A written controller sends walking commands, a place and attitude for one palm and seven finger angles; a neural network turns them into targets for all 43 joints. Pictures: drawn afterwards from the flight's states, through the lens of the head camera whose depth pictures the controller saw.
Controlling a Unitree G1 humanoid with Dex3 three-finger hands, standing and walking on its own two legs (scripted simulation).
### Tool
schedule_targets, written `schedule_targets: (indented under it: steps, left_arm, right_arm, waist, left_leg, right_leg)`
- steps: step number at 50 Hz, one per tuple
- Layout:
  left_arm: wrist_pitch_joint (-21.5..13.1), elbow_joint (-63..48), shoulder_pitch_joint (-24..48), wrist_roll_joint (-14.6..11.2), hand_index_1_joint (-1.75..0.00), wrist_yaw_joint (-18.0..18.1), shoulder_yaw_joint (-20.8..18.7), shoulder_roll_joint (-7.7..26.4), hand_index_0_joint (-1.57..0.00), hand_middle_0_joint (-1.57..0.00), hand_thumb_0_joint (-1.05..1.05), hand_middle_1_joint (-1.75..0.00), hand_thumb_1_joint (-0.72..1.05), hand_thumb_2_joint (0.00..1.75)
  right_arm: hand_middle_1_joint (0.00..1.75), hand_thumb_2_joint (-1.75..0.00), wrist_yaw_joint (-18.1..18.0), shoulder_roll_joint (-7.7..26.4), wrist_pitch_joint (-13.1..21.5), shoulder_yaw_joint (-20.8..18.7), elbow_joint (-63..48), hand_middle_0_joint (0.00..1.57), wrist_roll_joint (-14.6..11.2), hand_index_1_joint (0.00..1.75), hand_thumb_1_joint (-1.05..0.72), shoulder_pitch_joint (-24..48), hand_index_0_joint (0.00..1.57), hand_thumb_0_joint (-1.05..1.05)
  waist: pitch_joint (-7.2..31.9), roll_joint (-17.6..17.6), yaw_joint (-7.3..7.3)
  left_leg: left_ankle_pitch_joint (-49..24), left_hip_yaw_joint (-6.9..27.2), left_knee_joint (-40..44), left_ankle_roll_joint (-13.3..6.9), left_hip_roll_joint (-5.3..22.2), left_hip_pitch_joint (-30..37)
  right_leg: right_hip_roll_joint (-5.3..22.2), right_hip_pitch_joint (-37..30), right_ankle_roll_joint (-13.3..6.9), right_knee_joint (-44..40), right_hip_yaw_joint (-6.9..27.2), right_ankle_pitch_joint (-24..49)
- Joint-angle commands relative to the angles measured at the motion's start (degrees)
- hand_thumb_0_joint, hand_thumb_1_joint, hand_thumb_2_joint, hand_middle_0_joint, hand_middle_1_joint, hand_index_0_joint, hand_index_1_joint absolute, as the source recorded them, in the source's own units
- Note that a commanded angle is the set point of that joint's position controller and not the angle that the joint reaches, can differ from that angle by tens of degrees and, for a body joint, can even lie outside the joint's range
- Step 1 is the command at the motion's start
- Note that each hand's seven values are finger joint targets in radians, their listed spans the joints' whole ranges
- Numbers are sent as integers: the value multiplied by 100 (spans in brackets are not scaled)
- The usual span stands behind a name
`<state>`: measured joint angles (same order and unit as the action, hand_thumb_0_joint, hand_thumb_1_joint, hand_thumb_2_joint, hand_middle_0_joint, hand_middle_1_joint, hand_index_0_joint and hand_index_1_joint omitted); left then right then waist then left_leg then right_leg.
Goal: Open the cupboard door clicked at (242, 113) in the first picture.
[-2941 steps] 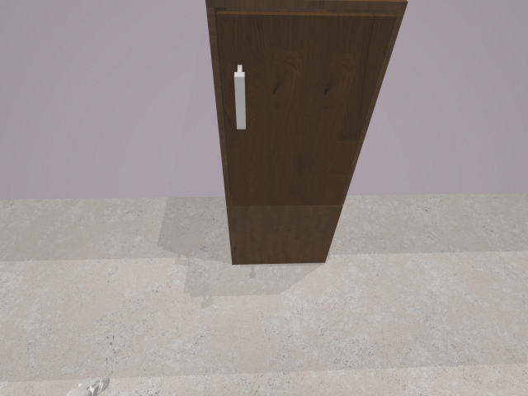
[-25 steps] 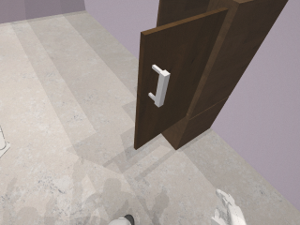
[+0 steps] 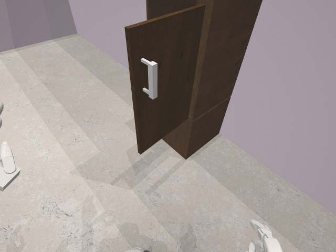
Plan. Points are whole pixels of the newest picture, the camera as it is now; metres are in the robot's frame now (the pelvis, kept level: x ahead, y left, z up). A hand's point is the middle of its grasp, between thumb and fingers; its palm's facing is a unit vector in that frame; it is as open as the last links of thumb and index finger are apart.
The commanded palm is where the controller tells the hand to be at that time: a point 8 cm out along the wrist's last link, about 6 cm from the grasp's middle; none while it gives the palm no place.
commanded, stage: stop stepping back and stand still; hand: left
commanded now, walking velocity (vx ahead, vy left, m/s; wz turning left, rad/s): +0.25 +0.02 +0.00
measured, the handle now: (148, 78) +0.64 +0.07 +0.09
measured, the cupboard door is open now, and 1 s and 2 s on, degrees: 94 94 94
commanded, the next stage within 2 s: let the arm hang, fingers relaxed in 0.48 s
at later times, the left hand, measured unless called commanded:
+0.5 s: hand out of the picture +0.15 +0.26 +0.18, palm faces +0.42 -0.76 -0.50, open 7.4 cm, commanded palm +0.09 +0.31 +0.19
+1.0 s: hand out of the picture -0.01 +0.17 -0.16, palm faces +0.10 -0.97 -0.21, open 6.9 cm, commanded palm none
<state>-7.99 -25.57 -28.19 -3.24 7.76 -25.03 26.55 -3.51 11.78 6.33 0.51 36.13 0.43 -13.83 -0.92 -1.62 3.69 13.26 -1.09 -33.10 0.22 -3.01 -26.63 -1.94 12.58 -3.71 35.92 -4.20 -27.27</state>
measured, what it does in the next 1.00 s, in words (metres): steps on the spot: left foot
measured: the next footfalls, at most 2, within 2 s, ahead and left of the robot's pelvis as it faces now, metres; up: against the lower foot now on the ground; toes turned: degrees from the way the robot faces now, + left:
left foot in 0.24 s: +0.01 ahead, +0.14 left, +0.00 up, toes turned +4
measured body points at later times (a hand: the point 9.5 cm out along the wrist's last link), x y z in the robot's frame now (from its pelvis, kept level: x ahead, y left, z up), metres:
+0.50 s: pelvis -0.04 +0.00 +0.00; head -0.04 +0.00 +0.45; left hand +0.12 +0.30 +0.20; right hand +0.11 -0.22 -0.10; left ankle -0.07 +0.14 -0.70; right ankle +0.00 -0.07 -0.73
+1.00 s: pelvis -0.06 -0.02 +0.00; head -0.03 -0.02 +0.45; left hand -0.02 +0.22 -0.14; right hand +0.00 -0.27 -0.15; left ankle -0.03 +0.14 -0.73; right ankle -0.02 -0.13 -0.73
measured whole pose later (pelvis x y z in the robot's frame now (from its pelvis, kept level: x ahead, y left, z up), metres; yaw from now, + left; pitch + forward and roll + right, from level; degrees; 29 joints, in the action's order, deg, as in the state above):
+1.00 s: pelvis -0.06 -0.02 +0.00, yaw +7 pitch -2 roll +0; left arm 1.5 51.2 -13.4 0.5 0.4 -0.9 10.9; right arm -0.4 13.3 -2.1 -1.1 55.3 1.8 -14.3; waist -5.7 0.6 1.6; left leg 12.8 4.8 -32.3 3.3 1.9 -17.8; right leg -0.8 16.4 -0.5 33.4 0.0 -15.2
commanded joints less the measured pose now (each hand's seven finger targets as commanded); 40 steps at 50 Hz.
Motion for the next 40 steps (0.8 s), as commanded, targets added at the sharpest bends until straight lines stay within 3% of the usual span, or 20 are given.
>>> schedule_targets:
  steps: [1, 4, 10, 12, 13, 14, 17, 19, 21, 22, 25, 28, 29, 30, 31, 32, 34, 36, 38, 40]
  left_arm:
    - [-583, -2453, 192, 37, -30, 19, -797, 1292, -20, -20, 0, -30, 90, 90]
    - [-712, -1927, 376, 179, -30, 71, -748, 1190, -20, -20, 0, -30, 90, 90]
    - [-736, -772, 423, 252, -30, 341, -456, 658, -20, -20, 0, -30, 90, 90]
    - [-812, -969, 440, 204, -30, 311, -375, 566, -20, -20, 0, -30, 90, 90]
    - [-810, -1050, 463, 228, -30, 296, -424, 613, -20, -20, 0, -30, 90, 90]
    - [-784, -989, 310, 211, -30, 259, -481, 669, -20, -20, 0, -30, 90, 90]
    - [-727, -1193, 138, 275, -30, 174, -503, 700, -20, -20, 0, -30, 90, 90]
    - [-762, -1436, 97, 266, -30, 186, -684, 929, -20, -20, 0, -30, 90, 90]
    - [-750, -1282, -178, 180, -30, 179, -754, 944, -20, -20, 0, -30, 90, 90]
    - [-776, -1408, -50, 156, -30, 188, -770, 964, -20, -20, 0, -30, 90, 90]
    - [-779, -1339, -37, 181, -30, 255, -785, 883, -20, -20, 0, -30, 90, 90]
    - [-813, -1240, 37, 133, -30, 287, -675, 703, -20, -20, 0, -30, 90, 90]
    - [148, 3021, 570, 542, -30, -527, 2008, -794, -20, -20, 0, -30, 90, 90]
    - [767, 2909, 494, 520, -30, -682, 1739, -878, -20, -20, 0, -30, 90, 90]
    - [915, 2792, 329, 509, -30, -712, 1680, -915, -20, -20, 0, -30, 90, 90]
    - [919, 2879, 558, 548, -30, -738, 1824, -1000, -20, -20, 0, -30, 90, 90]
    - [826, 3522, 1136, 552, -30, -773, 1968, -938, -20, -20, 0, -30, 90, 90]
    - [786, 4299, 1254, 542, -30, -769, 2027, -874, -20, -20, 0, -30, 90, 90]
    - [728, 5137, 983, 493, -30, -736, 1997, -569, -20, -20, 0, -30, 90, 90]
    - [651, 5729, 978, 499, -30, -698, 1991, 71, -20, -20, 0, -30, 90, 90]
  right_arm:
    - [30, -90, -36, 743, 111, -362, -734, 20, 42, 30, -90, 797, 20, 0]
    - [30, -90, -129, 565, 232, -229, -785, 20, 51, 30, -90, 604, 20, 0]
    - [30, -90, -408, 659, 602, -257, -551, 20, 74, 30, -90, 227, 20, 0]
    - [30, -90, -363, 878, 572, -338, -694, 20, 46, 30, -90, 265, 20, 0]
    - [30, -90, -301, 871, 537, -333, -733, 20, -23, 30, -90, 277, 20, 0]
    - [30, -90, -253, 826, 526, -352, -785, 20, -74, 30, -90, 301, 20, 0]
    - [30, -90, -170, 767, 491, -281, -682, 20, -21, 30, -90, 544, 20, 0]
    - [30, -90, -139, 782, 509, -314, -714, 20, -47, 30, -90, 599, 20, 0]
    - [30, -90, -77, 647, 460, -370, -754, 20, -63, 30, -90, 517, 20, 0]
    - [30, -90, -68, 653, 436, -414, -742, 20, -69, 30, -90, 561, 20, 0]
    - [30, -90, -62, 546, 374, -264, -707, 20, -28, 30, -90, 567, 20, 0]
    - [30, -90, -136, 528, 347, -175, -662, 20, 4, 30, -90, 514, 20, 0]
    - [30, -90, 440, 1185, 547, -521, 745, 20, 19, 30, -90, -10, 20, 0]
    - [30, -90, 432, 1544, -83, -561, 449, 20, 64, 30, -90, -257, 20, 0]
    - [30, -90, 344, 1426, -200, -524, 179, 20, 97, 30, -90, -154, 20, 0]
    - [30, -90, 307, 1292, -162, -513, 30, 20, 196, 30, -90, 191, 20, 0]
    - [30, -90, 297, 1163, -167, -408, 1, 20, 313, 30, -90, 363, 20, 0]
    - [30, -90, 272, 1364, -285, -419, 198, 20, 306, 30, -90, 364, 20, 0]
    - [30, -90, 292, 1332, -433, -403, 369, 20, 175, 30, -90, 495, 20, 0]
    - [30, -90, 325, 676, -554, -301, 422, 20, 61, 30, -90, 323, 20, 0]
  waist:
    - [-35, -755, -287]
    - [64, -235, -136]
    - [530, 221, -324]
    - [373, 1394, -324]
    - [313, 1402, -326]
    - [409, 1032, -337]
    - [-226, 1213, -311]
    - [15, 507, -350]
    - [400, -1003, -363]
    - [436, -1024, -433]
    - [338, -240, -340]
    - [352, 61, -223]
    - [-108, 1146, 439]
    - [-329, 2156, 198]
    - [-215, 1550, 148]
    - [-150, 739, -15]
    - [263, 13, -149]
    - [686, -110, -307]
    - [860, 61, -550]
    - [790, -469, -382]
  left_leg:
    - [565, 343, -4646, 253, 63, -516]
    - [428, 120, -2779, 90, 727, -176]
    - [907, -552, 1079, -277, 295, 1533]
    - [1013, 1079, 1607, -709, 1340, 1910]
    - [417, 1657, 1561, -871, 1848, 1931]
    - [-670, 1519, 1411, -802, 1860, 2140]
    - [86, 925, 1392, -726, 1614, 492]
    - [225, 326, 620, -475, 1093, 162]
    - [1087, -283, -1151, -132, 275, -187]
    - [1557, -99, -2126, -102, 279, -247]
    - [1392, 172, -1695, -121, 632, 104]
    - [331, -199, 538, -128, 431, 1676]
    - [-647, 1205, 495, -450, 1321, 2038]
    - [-1281, 2637, 1420, -966, 2220, 966]
    - [-1153, 2900, 1463, -1382, 2480, 545]
    - [-729, 2839, 1407, -1492, 2421, 111]
    - [-2154, 2133, 963, -1221, 1889, 580]
    - [-3173, 1425, 522, -962, 1544, 1256]
    - [-2067, 803, 202, -471, 1002, 881]
    - [918, 154, -496, 19, 175, 354]
  right_leg:
    - [2384, 2368, -590, -3151, 2899, -2054]
    - [1688, 1712, -335, -2720, 1620, -1551]
    - [1143, 257, -149, -1524, 1170, -313]
    - [452, 885, 242, -181, 610, 362]
    - [260, 1222, 401, 339, 131, 619]
    - [186, 1290, 437, 437, -69, 631]
    - [230, 170, 385, -146, -84, 740]
    - [379, -544, 244, -795, 393, 1131]
    - [1552, -578, -415, -1744, 2437, 650]
    - [1965, -459, -663, -2173, 2929, 205]
    - [1965, 0, -749, -1945, 2379, 770]
    - [1143, 739, -178, -1398, 1063, 352]
    - [913, 2599, 213, 755, 6, 541]
    - [301, 2563, 459, 2115, 208, -614]
    - [332, 2330, 420, 3037, 816, -445]
    - [529, 2194, 451, 3190, 947, -373]
    - [458, 1881, 507, 2522, 840, -376]
    - [232, 1245, 517, 1307, 414, -194]
    - [215, -96, 450, -334, 521, 1460]
    - [1754, -209, -148, -1463, 2566, 2570]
